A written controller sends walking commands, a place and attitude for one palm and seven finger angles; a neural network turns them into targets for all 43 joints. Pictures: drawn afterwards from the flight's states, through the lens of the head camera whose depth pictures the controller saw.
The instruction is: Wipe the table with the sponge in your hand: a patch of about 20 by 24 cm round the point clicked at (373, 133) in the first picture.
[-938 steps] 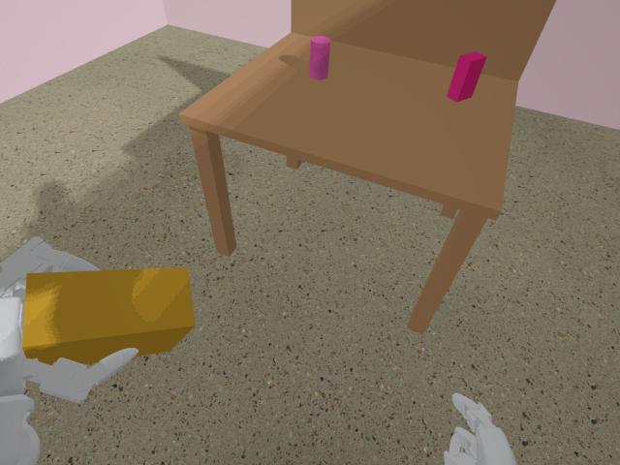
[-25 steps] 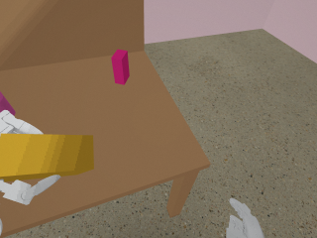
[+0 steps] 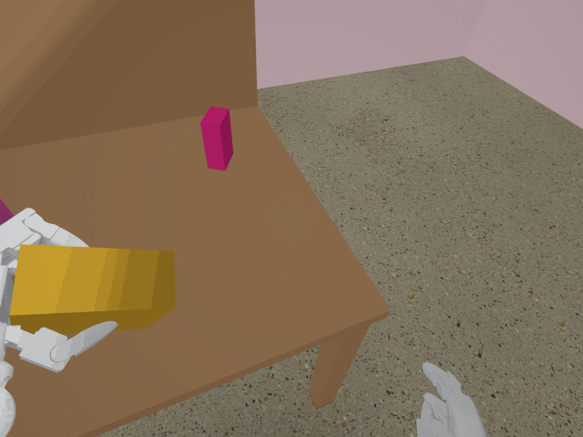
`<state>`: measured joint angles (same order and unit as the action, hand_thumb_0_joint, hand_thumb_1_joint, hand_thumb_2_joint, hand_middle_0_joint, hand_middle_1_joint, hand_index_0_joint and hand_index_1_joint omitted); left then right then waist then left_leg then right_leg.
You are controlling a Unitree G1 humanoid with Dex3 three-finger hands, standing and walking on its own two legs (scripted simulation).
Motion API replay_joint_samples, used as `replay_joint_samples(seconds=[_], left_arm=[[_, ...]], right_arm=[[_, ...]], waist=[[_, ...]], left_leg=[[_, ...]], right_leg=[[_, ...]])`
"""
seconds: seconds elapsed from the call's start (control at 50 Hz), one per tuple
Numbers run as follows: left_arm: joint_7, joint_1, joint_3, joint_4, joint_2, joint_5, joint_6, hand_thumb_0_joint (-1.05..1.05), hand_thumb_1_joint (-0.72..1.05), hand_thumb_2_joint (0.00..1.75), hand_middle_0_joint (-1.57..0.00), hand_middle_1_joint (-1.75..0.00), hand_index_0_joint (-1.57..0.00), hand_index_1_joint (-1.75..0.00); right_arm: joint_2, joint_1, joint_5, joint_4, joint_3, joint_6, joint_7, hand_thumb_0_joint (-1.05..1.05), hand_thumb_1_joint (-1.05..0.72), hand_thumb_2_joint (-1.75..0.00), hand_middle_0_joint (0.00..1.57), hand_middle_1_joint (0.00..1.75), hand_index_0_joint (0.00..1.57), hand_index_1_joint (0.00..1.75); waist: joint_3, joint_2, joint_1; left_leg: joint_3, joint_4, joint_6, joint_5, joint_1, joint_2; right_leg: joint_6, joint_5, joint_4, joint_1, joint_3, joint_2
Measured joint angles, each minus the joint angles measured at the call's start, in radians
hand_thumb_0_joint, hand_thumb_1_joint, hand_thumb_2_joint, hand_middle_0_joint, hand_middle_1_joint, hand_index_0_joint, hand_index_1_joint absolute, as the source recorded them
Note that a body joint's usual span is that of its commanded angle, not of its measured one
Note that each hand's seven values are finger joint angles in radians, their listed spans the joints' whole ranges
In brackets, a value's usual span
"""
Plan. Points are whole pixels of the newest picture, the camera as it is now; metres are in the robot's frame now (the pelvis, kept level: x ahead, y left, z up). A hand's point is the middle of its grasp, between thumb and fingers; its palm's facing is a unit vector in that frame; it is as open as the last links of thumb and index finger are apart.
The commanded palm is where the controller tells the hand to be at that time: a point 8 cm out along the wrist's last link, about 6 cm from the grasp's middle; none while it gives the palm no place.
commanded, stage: come to a stop and stand still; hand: left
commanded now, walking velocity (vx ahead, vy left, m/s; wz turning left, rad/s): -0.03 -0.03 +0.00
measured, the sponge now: (118, 293) +0.24 +0.20 +0.14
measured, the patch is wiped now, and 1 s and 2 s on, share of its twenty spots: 0.00 0.00 0.00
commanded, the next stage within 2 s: look again from close up in 1.06 s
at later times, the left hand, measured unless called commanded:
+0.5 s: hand (64, 315) +0.21 +0.24 +0.15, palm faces +0.30 -0.87 -0.40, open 10.3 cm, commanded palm +0.15 +0.27 +0.18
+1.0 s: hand (30, 292) +0.22 +0.27 +0.16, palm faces +0.35 -0.86 -0.37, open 10.3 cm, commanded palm +0.16 +0.31 +0.18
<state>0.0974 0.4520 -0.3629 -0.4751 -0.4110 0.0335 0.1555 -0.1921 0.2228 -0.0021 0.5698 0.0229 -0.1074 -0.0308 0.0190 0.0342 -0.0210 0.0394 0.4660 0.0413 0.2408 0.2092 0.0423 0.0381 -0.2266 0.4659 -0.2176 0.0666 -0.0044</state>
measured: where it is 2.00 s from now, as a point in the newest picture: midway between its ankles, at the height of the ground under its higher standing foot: outside the picture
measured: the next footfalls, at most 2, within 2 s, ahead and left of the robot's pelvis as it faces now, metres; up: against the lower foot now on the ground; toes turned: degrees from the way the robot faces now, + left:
none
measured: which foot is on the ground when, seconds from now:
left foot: down 0.00-1.00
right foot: down 0.00-1.00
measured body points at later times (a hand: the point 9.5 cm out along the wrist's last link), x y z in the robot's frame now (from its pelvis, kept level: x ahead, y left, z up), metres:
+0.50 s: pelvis -0.02 -0.01 +0.00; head +0.01 +0.03 +0.45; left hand +0.18 +0.28 +0.17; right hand +0.14 -0.24 -0.07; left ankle +0.00 +0.09 -0.74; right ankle +0.01 -0.09 -0.74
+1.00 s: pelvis +0.00 +0.03 +0.00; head +0.03 +0.06 +0.45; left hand +0.20 +0.32 +0.18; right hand +0.19 -0.18 -0.06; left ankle +0.00 +0.09 -0.74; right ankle +0.01 -0.09 -0.74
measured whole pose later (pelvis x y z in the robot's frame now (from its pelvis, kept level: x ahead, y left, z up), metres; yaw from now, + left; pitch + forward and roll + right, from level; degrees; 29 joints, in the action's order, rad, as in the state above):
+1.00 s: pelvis +0.00 +0.03 +0.00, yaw +0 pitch +0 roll -1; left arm 0.08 0.42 -0.36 -0.49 -0.40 0.04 0.22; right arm -0.17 0.18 0.00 0.55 0.05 -0.15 -0.02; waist 0.06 0.06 0.03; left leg 0.04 0.44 0.07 0.22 0.21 0.05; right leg 0.00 -0.19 0.39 -0.20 0.06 0.00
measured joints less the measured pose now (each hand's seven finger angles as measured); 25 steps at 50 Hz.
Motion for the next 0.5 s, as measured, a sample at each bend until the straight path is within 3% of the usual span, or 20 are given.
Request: replay_joint_samples(seconds=[0.1, 0.14, 0.18, 0.22, 0.26, 0.34, 0.42, 0.5], left_arm=[[0.002, 0.049, 0.026, -0.014, 0.023, 0.019, 0.001, -0.01, -0.51, 1.02, -0.71, -1.37, -0.72, -1.35], [-0.041, -0.077, 0.003, 0.048, -0.050, -0.037, 0.029, -0.01, -0.51, 1.02, -0.71, -1.37, -0.72, -1.35], [-0.045, -0.200, -0.040, 0.159, -0.074, -0.018, 0.059, -0.01, -0.51, 1.02, -0.71, -1.37, -0.72, -1.35], [-0.026, -0.244, -0.075, 0.202, -0.048, 0.004, 0.058, -0.01, -0.51, 1.02, -0.71, -1.37, -0.72, -1.35], [-0.008, -0.213, -0.073, 0.177, -0.006, 0.020, 0.063, -0.01, -0.51, 1.02, -0.71, -1.37, -0.72, -1.35], [-0.017, -0.075, 0.022, 0.078, 0.052, 0.019, 0.090, -0.01, -0.51, 1.02, -0.71, -1.37, -0.72, -1.35], [-0.041, -0.010, 0.063, 0.052, 0.025, 0.011, 0.103, -0.01, -0.51, 1.02, -0.71, -1.37, -0.72, -1.35], [-0.035, -0.025, 0.022, 0.059, -0.010, 0.010, 0.099, -0.01, -0.51, 1.02, -0.71, -1.37, -0.72, -1.35]], right_arm=[[-0.005, 0.002, 0.008, 0.011, -0.003, 0.007, -0.011, 0.01, -0.90, -0.90, 0.20, 0.30, 0.20, 0.30], [-0.005, 0.029, -0.001, 0.012, -0.014, -0.024, -0.019, 0.01, -0.90, -0.90, 0.20, 0.30, 0.20, 0.30], [-0.009, 0.022, 0.008, 0.028, -0.008, -0.028, -0.005, 0.01, -0.90, -0.90, 0.20, 0.30, 0.20, 0.30], [-0.019, 0.010, 0.014, 0.029, -0.003, -0.033, 0.013, 0.01, -0.90, -0.90, 0.20, 0.30, 0.20, 0.30], [-0.027, 0.004, 0.018, 0.026, -0.004, -0.042, 0.027, 0.01, -0.90, -0.90, 0.20, 0.30, 0.20, 0.30], [-0.030, 0.014, 0.016, 0.020, -0.007, -0.054, 0.026, 0.01, -0.90, -0.90, 0.20, 0.30, 0.20, 0.30], [-0.020, 0.025, 0.013, 0.024, -0.003, -0.056, 0.006, 0.01, -0.90, -0.90, 0.20, 0.30, 0.20, 0.30], [-0.012, 0.026, 0.010, 0.027, 0.002, -0.065, -0.004, 0.01, -0.90, -0.90, 0.20, 0.30, 0.20, 0.30]], waist=[[-0.013, -0.031, 0.005], [-0.001, -0.022, 0.053], [0.011, -0.011, 0.077], [0.020, -0.015, 0.075], [0.022, -0.020, 0.061], [0.013, -0.014, 0.039], [0.018, 0.009, 0.033], [0.038, 0.024, 0.043]], left_leg=[[-0.012, -0.004, -0.012, -0.003, 0.008, -0.029], [-0.020, 0.014, -0.015, -0.006, 0.032, -0.036], [-0.016, 0.012, -0.020, -0.015, 0.039, -0.039], [-0.006, 0.011, -0.022, -0.019, 0.037, -0.044], [0.004, 0.005, -0.020, -0.022, 0.029, -0.046], [0.012, -0.005, -0.014, -0.025, 0.024, -0.045], [0.002, -0.004, -0.012, -0.025, 0.033, -0.045], [-0.004, -0.008, -0.007, -0.028, 0.033, -0.038]], right_leg=[[0.011, 0.024, -0.054, 0.015, 0.012, -0.030], [0.013, 0.029, -0.049, -0.002, 0.020, -0.037], [0.022, 0.033, -0.037, -0.018, 0.017, -0.039], [0.022, 0.039, -0.035, -0.020, 0.008, -0.043], [0.018, 0.045, -0.040, -0.017, -0.003, -0.045], [0.015, 0.053, -0.057, -0.010, -0.011, -0.046], [0.014, 0.060, -0.073, -0.007, -0.002, -0.046], [0.010, 0.061, -0.077, -0.005, 0.005, -0.039]])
